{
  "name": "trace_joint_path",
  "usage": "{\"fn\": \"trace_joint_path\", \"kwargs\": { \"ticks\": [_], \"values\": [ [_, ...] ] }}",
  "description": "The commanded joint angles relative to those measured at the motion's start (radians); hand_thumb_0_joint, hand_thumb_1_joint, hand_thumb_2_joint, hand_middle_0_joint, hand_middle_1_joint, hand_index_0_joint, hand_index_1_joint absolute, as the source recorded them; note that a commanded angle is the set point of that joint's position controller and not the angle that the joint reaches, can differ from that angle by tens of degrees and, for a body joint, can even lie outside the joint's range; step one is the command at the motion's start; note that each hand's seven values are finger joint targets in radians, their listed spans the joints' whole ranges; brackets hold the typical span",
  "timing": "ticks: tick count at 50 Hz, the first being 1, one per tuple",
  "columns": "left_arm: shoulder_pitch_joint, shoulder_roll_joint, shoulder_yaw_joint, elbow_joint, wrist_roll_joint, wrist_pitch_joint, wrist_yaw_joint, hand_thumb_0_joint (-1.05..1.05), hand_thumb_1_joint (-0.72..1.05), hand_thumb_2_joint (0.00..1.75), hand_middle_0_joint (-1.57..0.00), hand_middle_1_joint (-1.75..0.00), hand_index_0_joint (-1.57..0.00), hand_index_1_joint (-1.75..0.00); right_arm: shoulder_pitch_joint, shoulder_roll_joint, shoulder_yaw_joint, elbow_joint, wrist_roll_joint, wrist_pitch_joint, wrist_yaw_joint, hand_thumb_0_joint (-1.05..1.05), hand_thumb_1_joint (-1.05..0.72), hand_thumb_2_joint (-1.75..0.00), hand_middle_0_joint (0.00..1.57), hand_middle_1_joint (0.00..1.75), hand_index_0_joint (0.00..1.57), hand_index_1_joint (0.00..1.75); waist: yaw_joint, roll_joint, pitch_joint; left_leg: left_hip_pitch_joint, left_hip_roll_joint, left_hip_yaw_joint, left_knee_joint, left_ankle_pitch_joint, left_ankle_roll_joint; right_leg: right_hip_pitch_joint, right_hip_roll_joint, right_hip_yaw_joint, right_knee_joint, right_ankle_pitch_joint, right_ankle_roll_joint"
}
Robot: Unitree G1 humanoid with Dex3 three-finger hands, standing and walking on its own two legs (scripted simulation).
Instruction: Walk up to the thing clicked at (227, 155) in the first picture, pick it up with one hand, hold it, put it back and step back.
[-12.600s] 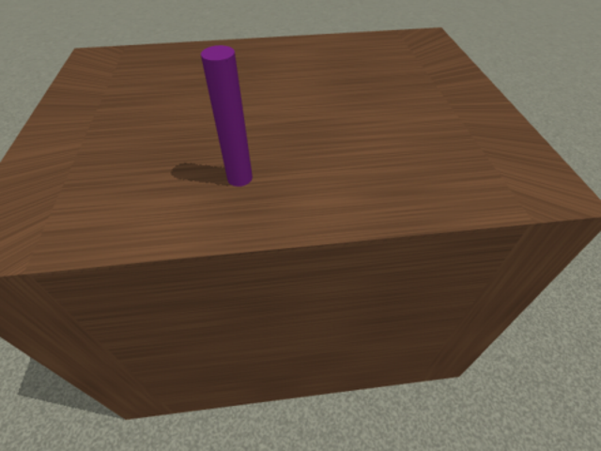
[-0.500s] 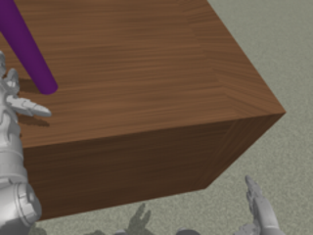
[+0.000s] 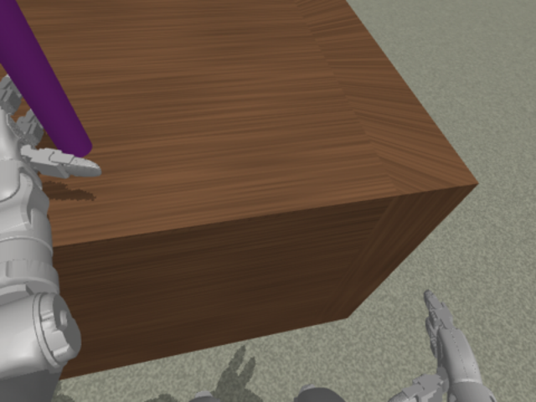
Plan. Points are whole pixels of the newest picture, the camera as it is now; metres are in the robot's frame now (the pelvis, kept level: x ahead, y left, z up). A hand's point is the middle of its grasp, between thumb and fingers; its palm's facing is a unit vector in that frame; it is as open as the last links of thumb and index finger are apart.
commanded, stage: close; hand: left
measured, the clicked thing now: (39, 85) +0.51 +0.26 +0.18
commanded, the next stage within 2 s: settle in 0.56 s
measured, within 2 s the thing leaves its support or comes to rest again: leaves its support in 0.96 s
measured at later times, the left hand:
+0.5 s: hand (61, 120) +0.51 +0.26 +0.13, palm faces +0.25 -0.97 +0.01, open 10.5 cm
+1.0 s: hand (58, 124) +0.49 +0.25 +0.14, palm faces +0.26 -0.97 +0.01, open 5.9 cm
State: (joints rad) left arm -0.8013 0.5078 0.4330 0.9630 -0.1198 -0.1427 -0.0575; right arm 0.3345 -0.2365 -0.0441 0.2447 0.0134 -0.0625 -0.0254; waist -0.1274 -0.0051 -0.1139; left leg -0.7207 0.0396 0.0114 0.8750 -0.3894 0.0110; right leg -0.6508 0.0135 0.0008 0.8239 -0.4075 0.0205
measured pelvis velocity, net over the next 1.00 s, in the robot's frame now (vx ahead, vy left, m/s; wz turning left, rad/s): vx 0.01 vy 0.00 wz -0.01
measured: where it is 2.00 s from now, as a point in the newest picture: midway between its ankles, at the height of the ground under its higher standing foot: outside the picture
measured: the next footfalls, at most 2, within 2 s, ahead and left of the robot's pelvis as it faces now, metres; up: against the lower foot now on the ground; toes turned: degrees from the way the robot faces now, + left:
none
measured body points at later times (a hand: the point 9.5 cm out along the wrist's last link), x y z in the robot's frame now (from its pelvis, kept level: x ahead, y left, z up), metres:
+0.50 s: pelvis +0.01 +0.00 +0.00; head +0.09 +0.03 +0.44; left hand +0.49 +0.31 +0.13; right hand +0.15 -0.26 -0.04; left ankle +0.02 +0.11 -0.70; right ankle -0.01 -0.14 -0.70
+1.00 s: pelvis +0.01 +0.00 +0.00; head +0.08 +0.02 +0.44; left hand +0.47 +0.30 +0.14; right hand +0.16 -0.26 -0.05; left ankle +0.02 +0.11 -0.70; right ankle -0.01 -0.14 -0.70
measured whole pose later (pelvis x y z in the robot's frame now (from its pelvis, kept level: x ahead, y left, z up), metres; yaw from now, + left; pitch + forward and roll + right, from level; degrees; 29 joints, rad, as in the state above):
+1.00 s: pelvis +0.01 +0.00 +0.00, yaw +0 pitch +15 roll -2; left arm -0.77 0.50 0.43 0.89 -0.12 -0.11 -0.08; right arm 0.34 -0.23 -0.03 0.28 0.02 -0.02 -0.01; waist -0.11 0.01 -0.13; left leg -0.73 0.04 0.01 0.88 -0.41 0.01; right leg -0.65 0.02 0.00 0.82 -0.42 0.02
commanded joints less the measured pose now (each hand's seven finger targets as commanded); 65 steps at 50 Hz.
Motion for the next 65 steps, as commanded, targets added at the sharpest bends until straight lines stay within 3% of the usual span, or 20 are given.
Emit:
{"fn": "trace_joint_path", "kwargs": {
  "ticks": [1, 2, 3, 5, 13, 15, 21, 23, 30, 36, 38, 41, 43, 46, 48, 50, 54, 60, 63, 65],
  "values": [
    [-0.498, 0.309, 0.028, -0.170, 0.001, -0.076, 0.001, 0.00, -0.58, 0.11, -0.47, -0.28, -0.48, -0.27, 0.002, -0.164, -0.080, -0.179, 0.000, -0.055, -0.004, 0.00, 0.53, -0.04, 0.05, 0.05, 0.05, 0.05, -0.012, 0.120, -0.377, 0.314, -0.006, -0.020, -0.090, 0.289, 0.011, 0.052, 0.013, -0.013, -0.099, 0.275, -0.031],
    [-0.480, 0.322, 0.042, -0.140, 0.008, -0.073, 0.001, 0.00, -0.60, 0.12, -0.48, -0.30, -0.50, -0.29, 0.006, -0.171, -0.081, -0.180, -0.002, -0.056, -0.002, 0.00, 0.53, -0.04, 0.05, 0.05, 0.05, 0.05, -0.008, 0.109, -0.390, 0.318, -0.001, -0.030, -0.093, 0.306, 0.007, 0.050, 0.017, -0.018, -0.091, 0.279, -0.034],
    [-0.513, 0.292, -0.004, -0.152, 0.013, -0.078, -0.009, 0.00, -0.60, 0.13, -0.49, -0.31, -0.50, -0.30, -0.001, -0.143, -0.062, -0.163, -0.002, -0.052, 0.003, 0.00, 0.53, -0.04, 0.05, 0.05, 0.05, 0.05, -0.008, 0.143, -0.380, 0.311, -0.005, -0.025, -0.091, 0.287, 0.007, 0.040, 0.015, -0.015, -0.094, 0.263, -0.035],
    [-0.529, 0.341, 0.034, -0.156, 0.009, -0.080, -0.009, 0.00, -0.57, 0.17, -0.53, -0.35, -0.54, -0.34, -0.006, -0.155, -0.070, -0.177, -0.002, -0.053, -0.001, 0.00, 0.53, -0.04, 0.05, 0.05, 0.05, 0.05, -0.002, 0.153, -0.409, 0.326, -0.002, -0.026, -0.090, 0.306, 0.004, 0.052, 0.016, -0.017, -0.089, 0.272, -0.036],
    [-0.613, 0.359, 0.024, -0.112, 0.019, -0.090, -0.029, 0.00, -0.40, 0.39, -0.75, -0.59, -0.77, -0.59, -0.035, -0.160, -0.057, -0.176, -0.006, -0.052, -0.001, 0.00, 0.53, -0.04, 0.05, 0.05, 0.05, 0.05, -0.015, 0.151, -0.434, 0.311, 0.000, -0.030, -0.083, 0.280, 0.006, 0.027, 0.019, -0.016, -0.084, 0.257, -0.036],
    [-0.577, 0.352, 0.029, -0.066, 0.019, -0.083, -0.027, 0.00, -0.34, 0.43, -0.80, -0.63, -0.81, -0.62, -0.003, -0.172, -0.070, -0.188, -0.008, -0.048, -0.003, 0.00, 0.53, -0.04, 0.05, 0.05, 0.05, 0.05, -0.036, 0.148, -0.449, 0.336, 0.008, -0.036, -0.079, 0.299, 0.003, 0.002, 0.025, -0.023, -0.084, 0.255, -0.039],
    [-0.457, 0.343, 0.035, -0.084, 0.016, -0.080, -0.038, 0.00, -0.17, 0.60, -0.98, -0.82, -0.99, -0.81, 0.032, -0.154, -0.049, -0.191, -0.005, -0.034, 0.008, 0.00, 0.53, -0.04, 0.05, 0.05, 0.05, 0.05, -0.001, 0.137, -0.490, 0.327, 0.002, -0.027, -0.054, 0.433, 0.009, 0.069, 0.022, -0.020, -0.069, 0.369, -0.032],
    [-0.463, 0.312, 0.020, -0.142, 0.006, -0.085, -0.048, 0.00, -0.08, 0.67, -1.05, -0.90, -1.07, -0.88, 0.035, -0.122, -0.020, -0.169, -0.004, -0.029, 0.015, 0.00, 0.53, -0.04, 0.05, 0.05, 0.05, 0.05, 0.010, 0.153, -0.499, 0.332, 0.002, -0.025, -0.044, 0.481, 0.010, 0.078, 0.019, -0.017, -0.064, 0.411, -0.030],
    [-0.415, 0.263, 0.005, -0.235, -0.006, -0.081, -0.029, 0.00, 0.22, 0.90, -1.26, -1.12, -1.28, -1.11, 0.011, -0.163, -0.080, -0.127, 0.001, -0.019, 0.011, 0.00, 0.54, -0.04, 0.05, 0.05, 0.05, 0.05, 0.001, 0.159, -0.439, 0.359, 0.015, -0.036, -0.046, 0.517, 0.003, 0.035, 0.025, -0.024, -0.054, 0.398, -0.031],
    [-0.364, 0.272, 0.031, -0.189, -0.001, -0.084, -0.036, 0.00, 0.57, 1.21, -1.30, -1.28, -1.30, -1.29, 0.025, -0.118, -0.038, -0.163, 0.002, -0.008, 0.028, 0.00, 0.55, -0.05, 0.05, 0.05, 0.05, 0.05, 0.007, 0.100, -0.434, 0.287, -0.002, -0.017, -0.043, 0.431, 0.019, 0.085, 0.015, -0.013, -0.060, 0.397, -0.025],
    [-0.379, 0.311, 0.058, -0.233, -0.010, -0.080, -0.035, 0.00, 0.65, 1.28, -1.35, -1.34, -1.34, -1.35, 0.039, -0.160, -0.079, -0.154, 0.005, -0.005, 0.023, 0.00, 0.55, -0.05, 0.05, 0.05, 0.05, 0.05, 0.018, 0.113, -0.465, 0.311, -0.005, -0.015, -0.047, 0.439, 0.017, 0.103, 0.014, -0.011, -0.057, 0.404, -0.025],
    [-0.433, 0.285, 0.030, -0.286, -0.013, -0.074, -0.034, 0.00, 0.67, 1.33, -1.38, -1.38, -1.38, -1.40, 0.013, -0.120, -0.037, -0.153, 0.004, -0.006, 0.030, 0.00, 0.55, -0.05, 0.05, 0.05, 0.05, 0.05, 0.031, 0.172, -0.471, 0.368, 0.005, -0.028, -0.046, 0.511, 0.004, 0.082, 0.016, -0.020, -0.055, 0.400, -0.030],
    [-0.461, 0.335, 0.043, -0.314, -0.004, -0.069, -0.025, 0.00, 0.65, 1.29, -1.39, -1.37, -1.39, -1.38, 0.007, -0.159, -0.082, -0.142, 0.007, -0.002, 0.020, 0.00, 0.55, -0.05, 0.05, 0.05, 0.05, 0.05, 0.020, 0.165, -0.480, 0.357, -0.001, -0.022, -0.049, 0.487, 0.010, 0.096, 0.013, -0.011, -0.064, 0.416, -0.027],
    [-0.516, 0.293, 0.011, -0.374, -0.011, -0.064, -0.022, 0.00, 0.54, 1.30, -1.41, -1.41, -1.41, -1.42, -0.007, -0.111, -0.037, -0.119, 0.007, -0.009, 0.016, 0.00, 0.54, -0.05, 0.05, 0.05, 0.05, 0.05, 0.031, 0.199, -0.503, 0.398, 0.001, -0.024, -0.056, 0.501, 0.004, 0.106, 0.013, -0.014, -0.067, 0.407, -0.030],
    [-0.518, 0.298, 0.016, -0.374, -0.022, -0.055, -0.019, 0.00, 0.52, 1.29, -1.41, -1.41, -1.41, -1.42, -0.049, -0.161, -0.073, -0.156, 0.013, -0.021, 0.002, 0.00, 0.54, -0.05, 0.05, 0.05, 0.05, 0.05, 0.022, 0.155, -0.523, 0.423, 0.007, -0.031, -0.066, 0.512, 0.005, 0.126, 0.016, -0.020, -0.073, 0.414, -0.030],
    [-0.495, 0.308, 0.013, -0.341, -0.006, -0.038, -0.008, 0.00, 0.52, 1.32, -1.42, -1.44, -1.43, -1.45, -0.020, -0.134, -0.045, -0.117, 0.013, -0.020, -0.002, 0.00, 0.54, -0.05, 0.05, 0.05, 0.05, 0.05, 0.024, 0.165, -0.494, 0.421, 0.005, -0.027, -0.075, 0.515, 0.005, 0.130, 0.016, -0.019, -0.081, 0.418, -0.030],
    [-0.491, 0.299, 0.016, -0.301, -0.021, -0.008, -0.011, 0.00, 0.54, 1.32, -1.43, -1.43, -1.43, -1.44, -0.020, -0.163, -0.074, -0.097, 0.017, -0.030, -0.013, 0.00, 0.55, -0.05, 0.05, 0.05, 0.05, 0.05, 0.016, 0.122, -0.468, 0.412, 0.001, -0.021, -0.090, 0.490, 0.010, 0.151, 0.014, -0.018, -0.103, 0.426, -0.025],
    [-0.511, 0.257, -0.020, -0.258, -0.014, 0.029, -0.024, 0.00, 0.60, 1.38, -1.44, -1.47, -1.45, -1.48, -0.046, -0.101, -0.016, -0.074, 0.027, -0.044, -0.009, 0.00, 0.56, -0.04, 0.05, 0.05, 0.05, 0.05, 0.036, 0.113, -0.351, 0.367, -0.008, -0.009, -0.147, 0.325, 0.009, 0.120, 0.013, -0.022, -0.141, 0.299, -0.030],
    [-0.555, 0.269, -0.025, -0.282, -0.016, 0.035, -0.023, 0.00, 0.59, 1.38, -1.44, -1.48, -1.45, -1.48, -0.046, -0.138, -0.051, -0.095, 0.027, -0.054, -0.016, 0.00, 0.56, -0.04, 0.05, 0.05, 0.05, 0.05, 0.022, 0.124, -0.384, 0.407, -0.001, -0.016, -0.161, 0.313, 0.001, 0.118, 0.017, -0.027, -0.147, 0.281, -0.033],
    [-0.573, 0.280, -0.026, -0.296, -0.017, 0.040, -0.025, 0.00, 0.60, 1.39, -1.43, -1.47, -1.44, -1.47, -0.021, -0.109, -0.023, -0.051, 0.028, -0.054, -0.016, 0.00, 0.57, -0.04, 0.05, 0.05, 0.05, 0.05, 0.035, 0.139, -0.369, 0.394, -0.006, -0.009, -0.163, 0.314, 0.003, 0.128, 0.012, -0.023, -0.154, 0.289, -0.032]
  ]
}}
